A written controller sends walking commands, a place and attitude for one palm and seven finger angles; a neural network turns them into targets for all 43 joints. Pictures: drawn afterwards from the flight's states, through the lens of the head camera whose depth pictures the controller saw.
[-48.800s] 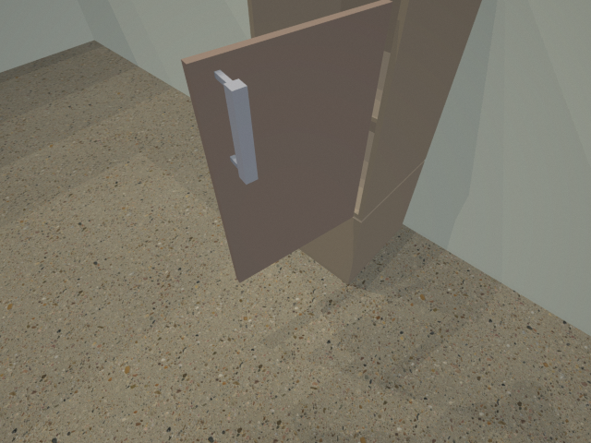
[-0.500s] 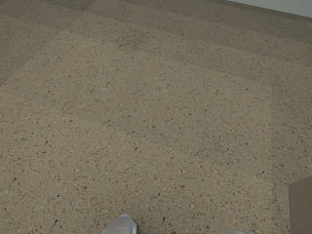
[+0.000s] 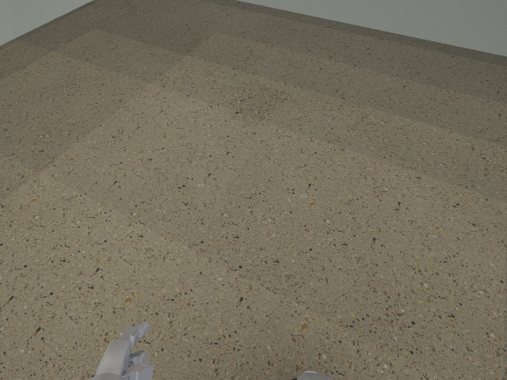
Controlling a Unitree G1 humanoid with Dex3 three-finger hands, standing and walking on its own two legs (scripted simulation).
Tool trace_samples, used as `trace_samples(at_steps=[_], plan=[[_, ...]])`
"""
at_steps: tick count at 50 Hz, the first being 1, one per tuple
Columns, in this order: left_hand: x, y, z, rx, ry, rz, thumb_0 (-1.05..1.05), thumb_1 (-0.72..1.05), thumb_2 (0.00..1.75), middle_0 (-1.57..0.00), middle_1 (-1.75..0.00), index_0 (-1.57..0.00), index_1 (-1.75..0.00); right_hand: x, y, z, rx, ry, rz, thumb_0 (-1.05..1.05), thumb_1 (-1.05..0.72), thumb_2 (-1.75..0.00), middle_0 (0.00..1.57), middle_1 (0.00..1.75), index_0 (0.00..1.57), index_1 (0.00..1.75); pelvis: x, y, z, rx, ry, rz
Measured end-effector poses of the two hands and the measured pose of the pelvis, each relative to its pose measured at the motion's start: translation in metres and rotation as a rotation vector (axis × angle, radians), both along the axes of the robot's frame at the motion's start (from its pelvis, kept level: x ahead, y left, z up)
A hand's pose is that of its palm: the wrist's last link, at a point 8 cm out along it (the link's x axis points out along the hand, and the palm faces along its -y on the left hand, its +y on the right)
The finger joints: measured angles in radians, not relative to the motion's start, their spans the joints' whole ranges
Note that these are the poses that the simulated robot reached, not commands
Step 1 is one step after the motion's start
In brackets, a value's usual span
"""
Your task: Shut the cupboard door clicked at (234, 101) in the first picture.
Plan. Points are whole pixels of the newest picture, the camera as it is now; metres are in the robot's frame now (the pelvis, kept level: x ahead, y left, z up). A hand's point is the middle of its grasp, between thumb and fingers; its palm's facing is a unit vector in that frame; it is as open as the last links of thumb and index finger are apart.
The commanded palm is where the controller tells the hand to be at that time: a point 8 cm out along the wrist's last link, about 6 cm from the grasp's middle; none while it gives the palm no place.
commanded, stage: walk to a spot facing it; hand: left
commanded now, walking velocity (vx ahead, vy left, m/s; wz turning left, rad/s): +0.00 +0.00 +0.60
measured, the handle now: out of the picture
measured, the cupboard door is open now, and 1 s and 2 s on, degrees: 15 15 15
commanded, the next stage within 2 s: turn to face it in 0.14 s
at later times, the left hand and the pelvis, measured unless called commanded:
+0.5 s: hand out of the picture +0.07 +0.22 -0.17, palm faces +0.25 -0.95 -0.21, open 7.4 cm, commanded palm none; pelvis +0.12 +0.04 +0.01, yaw +9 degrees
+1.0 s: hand (138, 320) +0.25 +0.24 -0.15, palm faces -0.09 -0.97 -0.25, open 7.4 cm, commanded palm none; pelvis +0.16 +0.04 +0.01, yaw -9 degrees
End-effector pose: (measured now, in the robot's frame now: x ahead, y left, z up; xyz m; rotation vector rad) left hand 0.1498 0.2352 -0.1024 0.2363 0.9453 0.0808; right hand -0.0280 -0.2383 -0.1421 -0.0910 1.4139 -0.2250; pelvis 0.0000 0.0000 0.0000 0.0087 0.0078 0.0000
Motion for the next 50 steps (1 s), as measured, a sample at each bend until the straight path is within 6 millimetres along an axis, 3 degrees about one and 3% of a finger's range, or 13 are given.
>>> trace_samples(at_steps=[5,10,17,21,25,29,33,39,45,50], plan=[[-0.016,-0.008,-0.001,-0.017,0.088,0.122,0.01,0.90,0.90,-0.20,-0.30,-0.20,-0.30,0.074,-0.019,0.013,-0.019,-0.018,0.093,0.01,-0.90,-0.90,0.20,0.30,0.20,0.30,0.034,-0.007,0.012,-0.004,0.008,0.081],[-0.051,-0.002,-0.010,-0.034,0.211,0.266,0.00,0.92,0.90,-0.20,-0.30,-0.20,-0.30,0.167,-0.015,0.027,-0.032,-0.099,0.219,0.01,-0.91,-0.90,0.20,0.30,0.20,0.30,0.063,-0.007,0.019,0.000,0.016,0.162],[-0.100,0.025,-0.037,-0.057,0.381,0.394,0.00,0.92,0.90,-0.20,-0.30,-0.20,-0.30,0.292,0.033,0.033,-0.057,-0.272,0.407,0.01,-0.91,-0.90,0.20,0.30,0.19,0.30,0.100,0.019,0.004,-0.029,-0.003,0.204],[-0.110,0.036,-0.048,-0.059,0.473,0.413,0.01,0.91,0.90,-0.20,-0.30,-0.20,-0.30,0.329,0.064,0.037,-0.060,-0.362,0.444,0.00,-0.91,-0.90,0.20,0.30,0.20,0.30,0.114,0.032,-0.001,-0.021,-0.022,0.180],[-0.097,0.036,-0.040,-0.081,0.499,0.399,0.01,0.91,0.90,-0.19,-0.30,-0.19,-0.30,0.336,0.085,0.040,-0.030,-0.377,0.426,0.00,-0.90,-0.90,0.20,0.30,0.20,0.30,0.122,0.038,0.007,-0.024,-0.031,0.151],[-0.072,0.033,-0.031,-0.092,0.474,0.359,0.01,0.91,0.90,-0.19,-0.30,-0.20,-0.30,0.326,0.088,0.035,0.007,-0.342,0.368,0.00,-0.90,-0.90,0.20,0.30,0.20,0.30,0.129,0.039,0.012,-0.033,-0.028,0.109],[-0.039,0.029,-0.027,-0.077,0.435,0.304,0.01,0.91,0.90,-0.19,-0.30,-0.20,-0.30,0.305,0.072,0.023,0.022,-0.290,0.273,0.00,-0.90,-0.90,0.21,0.30,0.20,0.30,0.138,0.033,0.010,-0.028,-0.024,0.060],[0.013,0.024,-0.026,-0.018,0.361,0.213,0.01,0.90,0.90,-0.20,-0.30,-0.20,-0.30,0.265,0.025,0.001,-0.012,-0.185,0.122,0.00,-0.90,-0.90,0.21,0.30,0.20,0.30,0.148,0.022,0.001,-0.016,-0.008,-0.012],[0.055,0.032,-0.017,0.018,0.347,0.113,0.01,0.90,0.90,-0.20,-0.30,-0.20,-0.30,0.236,0.000,0.021,-0.085,-0.139,0.021,0.01,-0.90,-0.90,0.20,0.30,0.20,0.30,0.156,0.025,0.013,0.000,0.013,-0.090],[0.097,0.049,-0.020,0.031,0.325,0.023,0.01,0.90,0.90,-0.20,-0.30,-0.20,-0.30,0.226,0.001,0.034,-0.134,-0.160,-0.042,0.01,-0.91,-0.90,0.20,0.30,0.20,0.30,0.164,0.037,0.014,0.001,0.020,-0.155]])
